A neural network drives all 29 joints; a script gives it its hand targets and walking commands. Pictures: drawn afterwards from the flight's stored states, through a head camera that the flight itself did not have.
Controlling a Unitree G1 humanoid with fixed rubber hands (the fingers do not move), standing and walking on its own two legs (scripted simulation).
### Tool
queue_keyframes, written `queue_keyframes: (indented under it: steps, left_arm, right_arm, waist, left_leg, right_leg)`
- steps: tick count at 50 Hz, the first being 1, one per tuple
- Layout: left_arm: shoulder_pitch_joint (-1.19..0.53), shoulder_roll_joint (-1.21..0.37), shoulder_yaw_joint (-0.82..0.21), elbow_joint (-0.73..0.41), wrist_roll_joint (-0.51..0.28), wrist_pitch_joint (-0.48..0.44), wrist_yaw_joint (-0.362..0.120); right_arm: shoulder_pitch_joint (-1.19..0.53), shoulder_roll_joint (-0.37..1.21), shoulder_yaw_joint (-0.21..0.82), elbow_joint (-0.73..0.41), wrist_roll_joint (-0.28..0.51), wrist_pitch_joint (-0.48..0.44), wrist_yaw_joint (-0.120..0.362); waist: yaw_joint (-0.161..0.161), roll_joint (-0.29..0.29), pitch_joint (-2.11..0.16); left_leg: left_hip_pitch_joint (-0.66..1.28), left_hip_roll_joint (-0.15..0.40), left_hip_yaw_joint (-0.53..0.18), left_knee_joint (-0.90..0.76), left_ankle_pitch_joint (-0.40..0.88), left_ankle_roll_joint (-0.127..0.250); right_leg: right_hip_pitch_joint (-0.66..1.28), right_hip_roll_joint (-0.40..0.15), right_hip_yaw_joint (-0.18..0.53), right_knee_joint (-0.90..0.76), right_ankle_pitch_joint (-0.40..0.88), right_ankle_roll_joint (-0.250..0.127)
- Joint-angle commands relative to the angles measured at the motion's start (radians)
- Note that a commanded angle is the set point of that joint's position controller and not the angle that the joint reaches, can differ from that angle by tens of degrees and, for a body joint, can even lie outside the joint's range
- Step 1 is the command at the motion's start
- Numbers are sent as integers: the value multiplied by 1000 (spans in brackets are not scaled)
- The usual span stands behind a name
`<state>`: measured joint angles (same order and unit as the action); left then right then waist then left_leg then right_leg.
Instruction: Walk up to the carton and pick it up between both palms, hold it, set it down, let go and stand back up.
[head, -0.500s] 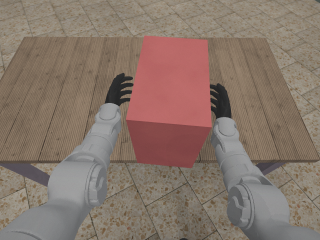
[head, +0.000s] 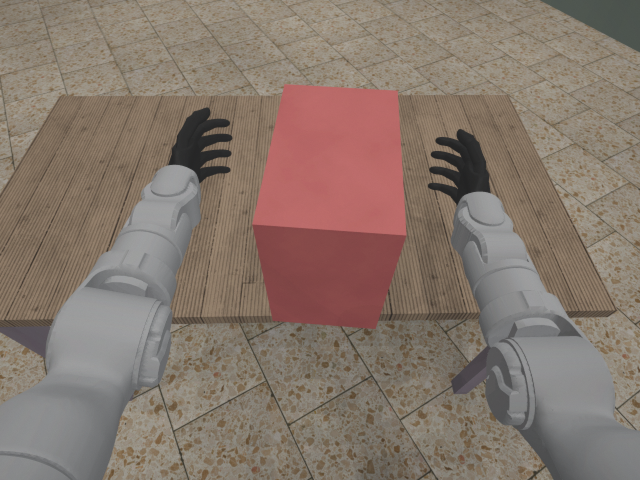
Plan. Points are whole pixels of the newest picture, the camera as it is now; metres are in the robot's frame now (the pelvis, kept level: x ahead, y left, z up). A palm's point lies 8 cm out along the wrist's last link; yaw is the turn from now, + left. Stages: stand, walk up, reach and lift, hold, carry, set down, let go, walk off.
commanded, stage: set down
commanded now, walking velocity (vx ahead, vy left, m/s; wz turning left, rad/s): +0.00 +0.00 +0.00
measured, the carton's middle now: (331, 211) +0.48 -0.05 +0.01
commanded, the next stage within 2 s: none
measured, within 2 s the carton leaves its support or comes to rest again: neither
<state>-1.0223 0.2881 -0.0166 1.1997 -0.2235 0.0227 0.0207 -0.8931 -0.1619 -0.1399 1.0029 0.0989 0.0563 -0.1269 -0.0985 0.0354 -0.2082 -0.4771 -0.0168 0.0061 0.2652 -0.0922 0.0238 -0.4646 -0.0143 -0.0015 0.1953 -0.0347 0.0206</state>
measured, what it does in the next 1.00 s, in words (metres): stands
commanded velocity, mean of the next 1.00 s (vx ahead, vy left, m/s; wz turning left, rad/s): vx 0.00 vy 0.00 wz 0.00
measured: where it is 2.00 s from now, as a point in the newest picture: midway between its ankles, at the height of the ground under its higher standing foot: outside the picture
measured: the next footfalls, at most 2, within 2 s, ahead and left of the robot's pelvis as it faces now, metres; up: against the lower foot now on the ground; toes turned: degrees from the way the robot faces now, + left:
none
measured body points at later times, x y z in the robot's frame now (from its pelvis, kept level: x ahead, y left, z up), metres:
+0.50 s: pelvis +0.00 -0.01 +0.01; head +0.04 +0.00 +0.45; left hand +0.49 +0.16 +0.20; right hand +0.45 -0.23 +0.18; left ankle +0.00 +0.10 -0.75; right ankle +0.01 -0.13 -0.75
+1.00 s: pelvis +0.00 -0.01 +0.01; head +0.02 +0.00 +0.46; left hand +0.42 +0.16 +0.12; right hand +0.38 -0.21 +0.11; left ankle +0.00 +0.10 -0.75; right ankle +0.01 -0.13 -0.75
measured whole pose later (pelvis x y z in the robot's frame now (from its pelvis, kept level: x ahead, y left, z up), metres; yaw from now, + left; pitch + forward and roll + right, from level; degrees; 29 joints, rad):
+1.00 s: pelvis +0.00 -0.01 +0.01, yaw +0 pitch +5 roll +0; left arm -0.68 0.24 0.08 0.61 -0.13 0.34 -0.01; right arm -0.56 -0.14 -0.11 0.49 0.14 0.30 -0.21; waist -0.05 -0.01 -0.06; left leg -0.19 -0.02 0.00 0.19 -0.08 0.02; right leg -0.20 -0.01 0.00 0.15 -0.04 0.01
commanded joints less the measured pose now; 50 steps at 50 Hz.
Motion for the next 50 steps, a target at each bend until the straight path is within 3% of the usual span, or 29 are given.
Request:
queue_keyframes:
  steps: [1,12,19,24,29,33,39,44,50]
  left_arm:
    - [-472,175,37,-167,7,33,15]
    - [-513,223,62,-329,9,202,25]
    - [-534,259,60,-410,-20,312,11]
    - [-470,249,74,-403,-13,359,-16]
    - [-345,208,122,-438,37,364,-57]
    - [-233,163,159,-528,82,339,-79]
    - [-230,156,156,-742,93,279,-47]
    - [-146,125,127,-771,88,264,-18]
    - [29,84,134,-774,108,296,-42]
  right_arm:
    - [-486,-122,-24,-191,-23,31,-16]
    - [-551,-166,-19,-279,0,182,-47]
    - [-576,-184,8,-339,58,280,-60]
    - [-510,-180,36,-333,94,316,-71]
    - [-369,-159,43,-388,102,309,-80]
    - [-240,-135,37,-490,92,276,-82]
    - [-232,-126,-20,-701,23,214,-80]
    - [-134,-101,5,-707,23,206,-76]
    - [51,-79,26,-684,44,208,-95]
  waist:
    - [-4,7,-559]
    - [-10,17,-603]
    - [-8,13,-548]
    - [-11,7,-468]
    - [-8,-6,-378]
    - [8,-8,-342]
    - [24,4,-443]
    - [43,-8,-446]
    - [54,-28,-297]
  left_leg:
    - [363,-18,-13,42,262,-64]
    - [479,-28,-11,33,417,-69]
    - [443,-35,-10,4,394,-57]
    - [418,-42,-13,-24,373,-50]
    - [415,-50,-11,-69,369,-52]
    - [431,-48,-3,-91,385,-56]
    - [460,-36,7,-64,385,-56]
    - [428,-32,12,-44,303,-33]
    - [416,-35,16,-50,270,-32]
  right_leg:
    - [201,39,-21,25,128,-3]
    - [304,53,-15,-2,244,-21]
    - [396,47,2,-9,275,-19]
    - [475,47,7,-19,291,-14]
    - [567,55,9,-40,323,-14]
    - [621,60,15,-47,344,-25]
    - [579,54,12,-22,271,-47]
    - [535,48,3,11,192,-45]
    - [532,52,8,14,179,-33]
